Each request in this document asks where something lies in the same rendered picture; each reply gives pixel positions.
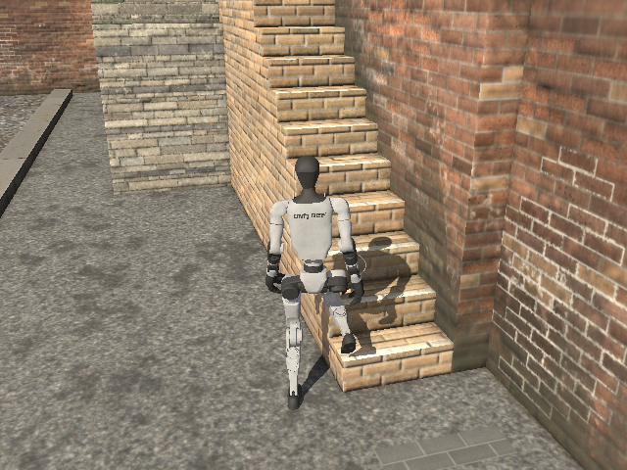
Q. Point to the robot right hand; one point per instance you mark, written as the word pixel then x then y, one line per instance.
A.
pixel 359 291

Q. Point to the humanoid robot torso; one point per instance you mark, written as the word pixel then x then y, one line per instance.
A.
pixel 311 237

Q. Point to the left robot thigh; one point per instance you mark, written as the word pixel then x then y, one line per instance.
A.
pixel 291 297

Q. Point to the robot right upper arm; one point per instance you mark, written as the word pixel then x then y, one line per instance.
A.
pixel 341 206

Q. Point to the robot left upper arm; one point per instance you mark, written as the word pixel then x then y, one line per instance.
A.
pixel 276 226

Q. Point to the robot left hand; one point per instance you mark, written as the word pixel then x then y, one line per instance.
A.
pixel 276 279

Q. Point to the right robot forearm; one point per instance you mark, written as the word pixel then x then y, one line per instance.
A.
pixel 352 264

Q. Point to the left robot forearm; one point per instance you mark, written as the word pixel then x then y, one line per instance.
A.
pixel 273 262

